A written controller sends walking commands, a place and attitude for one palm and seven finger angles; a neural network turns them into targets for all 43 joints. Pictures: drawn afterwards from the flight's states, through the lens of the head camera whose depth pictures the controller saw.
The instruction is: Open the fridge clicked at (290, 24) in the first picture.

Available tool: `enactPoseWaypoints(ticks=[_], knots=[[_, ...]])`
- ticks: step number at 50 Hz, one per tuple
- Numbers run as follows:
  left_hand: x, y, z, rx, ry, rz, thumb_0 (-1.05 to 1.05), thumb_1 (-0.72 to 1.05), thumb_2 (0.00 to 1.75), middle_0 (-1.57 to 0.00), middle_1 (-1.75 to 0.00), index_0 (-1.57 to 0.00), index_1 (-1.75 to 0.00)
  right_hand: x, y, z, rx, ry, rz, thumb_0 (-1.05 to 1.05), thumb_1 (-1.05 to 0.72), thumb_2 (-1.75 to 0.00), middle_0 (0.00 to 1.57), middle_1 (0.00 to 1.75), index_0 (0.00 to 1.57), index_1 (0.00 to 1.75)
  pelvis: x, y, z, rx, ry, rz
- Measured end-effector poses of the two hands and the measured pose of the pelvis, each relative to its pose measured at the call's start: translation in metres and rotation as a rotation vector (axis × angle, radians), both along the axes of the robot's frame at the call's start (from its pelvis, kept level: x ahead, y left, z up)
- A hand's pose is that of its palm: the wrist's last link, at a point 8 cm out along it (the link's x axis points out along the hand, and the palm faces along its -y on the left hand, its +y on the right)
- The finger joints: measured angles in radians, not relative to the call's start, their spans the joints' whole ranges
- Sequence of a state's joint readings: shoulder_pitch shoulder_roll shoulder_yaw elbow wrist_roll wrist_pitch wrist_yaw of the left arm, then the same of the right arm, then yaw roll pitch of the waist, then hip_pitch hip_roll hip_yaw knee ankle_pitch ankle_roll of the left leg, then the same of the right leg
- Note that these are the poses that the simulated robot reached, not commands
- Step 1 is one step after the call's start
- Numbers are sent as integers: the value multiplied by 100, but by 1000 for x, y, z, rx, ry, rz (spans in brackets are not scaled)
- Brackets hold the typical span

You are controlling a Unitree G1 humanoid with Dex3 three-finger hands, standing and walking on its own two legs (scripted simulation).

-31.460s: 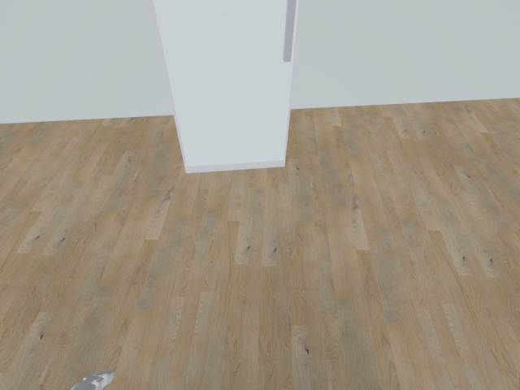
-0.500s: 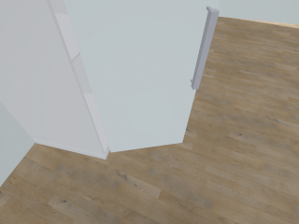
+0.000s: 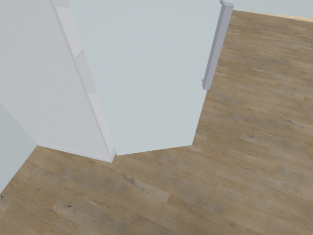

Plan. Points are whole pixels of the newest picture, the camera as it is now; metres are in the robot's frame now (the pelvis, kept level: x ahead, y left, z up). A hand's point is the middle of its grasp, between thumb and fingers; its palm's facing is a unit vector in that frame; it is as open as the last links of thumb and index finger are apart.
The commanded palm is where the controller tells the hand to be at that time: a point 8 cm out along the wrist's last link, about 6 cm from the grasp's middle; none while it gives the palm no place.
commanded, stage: look to check the result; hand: right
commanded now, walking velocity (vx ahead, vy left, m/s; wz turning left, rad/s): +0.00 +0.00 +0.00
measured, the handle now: (213, 50) +0.76 -0.17 +0.08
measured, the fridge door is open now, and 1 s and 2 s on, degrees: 67 67 67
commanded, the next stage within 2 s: stand and wait in 0.16 s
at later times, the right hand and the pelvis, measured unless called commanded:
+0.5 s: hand out of the picture +0.05 -0.20 -0.17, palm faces -0.02 +0.97 -0.25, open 7.3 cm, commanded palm none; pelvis +0.01 +0.01 +0.00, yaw +0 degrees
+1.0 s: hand out of the picture +0.07 -0.22 -0.16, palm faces -0.03 +0.96 -0.29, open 7.3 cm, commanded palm none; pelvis +0.01 +0.01 +0.00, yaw +0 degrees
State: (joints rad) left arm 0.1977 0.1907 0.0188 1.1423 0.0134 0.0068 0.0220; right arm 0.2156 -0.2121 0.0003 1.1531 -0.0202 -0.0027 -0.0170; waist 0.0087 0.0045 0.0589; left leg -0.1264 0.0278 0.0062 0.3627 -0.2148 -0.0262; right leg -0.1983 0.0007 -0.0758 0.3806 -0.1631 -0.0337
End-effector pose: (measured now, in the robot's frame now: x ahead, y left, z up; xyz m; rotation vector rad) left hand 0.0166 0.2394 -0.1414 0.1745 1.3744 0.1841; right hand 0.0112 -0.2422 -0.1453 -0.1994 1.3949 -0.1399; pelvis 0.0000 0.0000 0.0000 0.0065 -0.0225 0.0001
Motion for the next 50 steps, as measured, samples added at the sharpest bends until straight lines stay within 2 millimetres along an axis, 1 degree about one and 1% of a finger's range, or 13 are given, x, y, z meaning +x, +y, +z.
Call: enactPoseWaypoints(ticks=[10, 17, 32, 50], knots=[[15, 8, 3, 11, -34, -11, 0, 91, 90, -20, -30, -21, -30, 16, 0, 2, -7, -39, 10, 1, -91, -90, 20, 30, 20, 30, 3, 3, 1, -1, -2, 0], [22, 16, 5, 22, -45, -17, 0, 91, 90, -20, -30, -21, -30, 26, -1, 4, -12, -59, 17, 1, -91, -90, 20, 30, 21, 30, 4, 6, 1, -1, -1, -1], [31, 30, 9, 46, -47, -28, 0, 91, 90, -20, -30, -21, -30, 36, -9, 8, -36, -72, 20, 1, -91, -90, 20, 30, 21, 30, 8, 10, 2, -1, -1, -3], [50, 49, 17, 80, -84, -45, 0, 91, 90, -20, -30, -21, -30, 53, -20, 15, -68, -104, 35, 1, -91, -90, 20, 30, 21, 30, 12, 13, 4, -2, -2, -2]])
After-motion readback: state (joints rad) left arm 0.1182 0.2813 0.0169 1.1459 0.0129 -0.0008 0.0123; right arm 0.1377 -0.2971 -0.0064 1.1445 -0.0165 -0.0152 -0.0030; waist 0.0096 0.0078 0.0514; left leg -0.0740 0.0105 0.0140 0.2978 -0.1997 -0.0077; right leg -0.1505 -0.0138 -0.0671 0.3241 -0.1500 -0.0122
